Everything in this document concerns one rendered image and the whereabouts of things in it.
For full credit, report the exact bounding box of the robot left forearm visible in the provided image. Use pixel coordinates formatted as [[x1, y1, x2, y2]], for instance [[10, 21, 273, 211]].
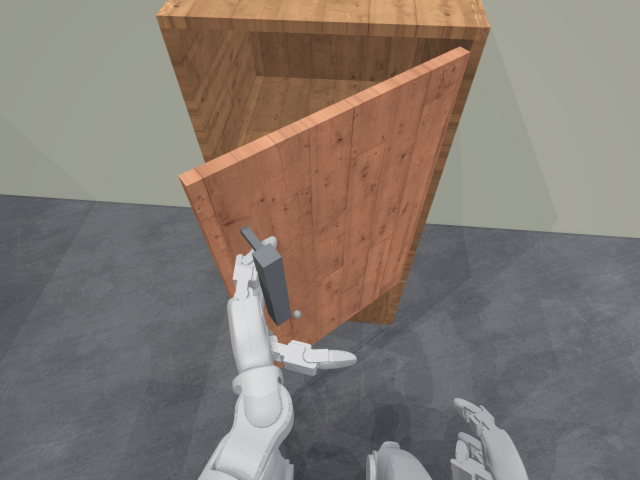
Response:
[[198, 365, 294, 480]]

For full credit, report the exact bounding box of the left robot hand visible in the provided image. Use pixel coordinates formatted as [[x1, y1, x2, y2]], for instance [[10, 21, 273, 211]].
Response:
[[227, 236, 357, 376]]

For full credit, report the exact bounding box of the right robot hand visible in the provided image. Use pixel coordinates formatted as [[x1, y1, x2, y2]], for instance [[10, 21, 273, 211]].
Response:
[[450, 398, 529, 480]]

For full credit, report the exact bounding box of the right robot shin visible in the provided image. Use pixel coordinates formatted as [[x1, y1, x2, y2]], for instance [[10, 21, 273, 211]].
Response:
[[379, 441, 400, 450]]

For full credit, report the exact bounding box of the robot left thigh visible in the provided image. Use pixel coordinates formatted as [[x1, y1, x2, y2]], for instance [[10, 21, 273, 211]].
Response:
[[272, 455, 294, 480]]

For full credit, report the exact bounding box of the cupboard door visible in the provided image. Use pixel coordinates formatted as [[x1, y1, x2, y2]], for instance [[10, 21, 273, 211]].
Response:
[[178, 47, 470, 368]]

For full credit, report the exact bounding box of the handle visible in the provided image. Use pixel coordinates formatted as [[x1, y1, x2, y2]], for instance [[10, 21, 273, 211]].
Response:
[[240, 225, 292, 326]]

